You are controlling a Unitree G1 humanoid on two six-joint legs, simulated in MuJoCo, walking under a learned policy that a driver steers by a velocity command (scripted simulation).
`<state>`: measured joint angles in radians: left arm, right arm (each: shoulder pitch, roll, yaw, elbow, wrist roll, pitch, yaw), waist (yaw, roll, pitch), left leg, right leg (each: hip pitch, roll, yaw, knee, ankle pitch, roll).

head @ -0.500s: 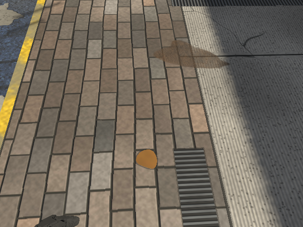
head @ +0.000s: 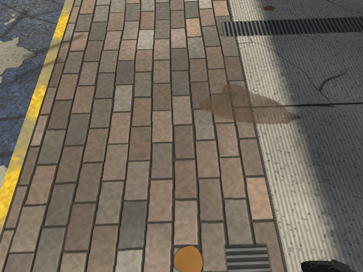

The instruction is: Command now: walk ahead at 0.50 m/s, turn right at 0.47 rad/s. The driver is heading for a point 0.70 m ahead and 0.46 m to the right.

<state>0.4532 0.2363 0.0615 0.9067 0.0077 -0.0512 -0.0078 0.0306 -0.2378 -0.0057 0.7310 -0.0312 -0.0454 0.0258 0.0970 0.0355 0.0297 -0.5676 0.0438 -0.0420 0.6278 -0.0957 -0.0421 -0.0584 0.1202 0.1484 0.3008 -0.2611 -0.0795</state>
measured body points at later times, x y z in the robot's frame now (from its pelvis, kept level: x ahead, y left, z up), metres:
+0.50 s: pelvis +0.24 +0.00 +0.00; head +0.28 +0.00 +0.44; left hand +0.51 +0.17 -0.10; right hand +0.15 -0.25 -0.13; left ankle +0.16 +0.13 -0.74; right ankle +0.35 -0.15 -0.70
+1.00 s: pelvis +0.48 -0.13 +0.00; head +0.51 -0.16 +0.45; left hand +0.64 +0.11 -0.12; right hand +0.51 -0.44 -0.10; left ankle +0.71 -0.08 -0.69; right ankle +0.38 -0.14 -0.74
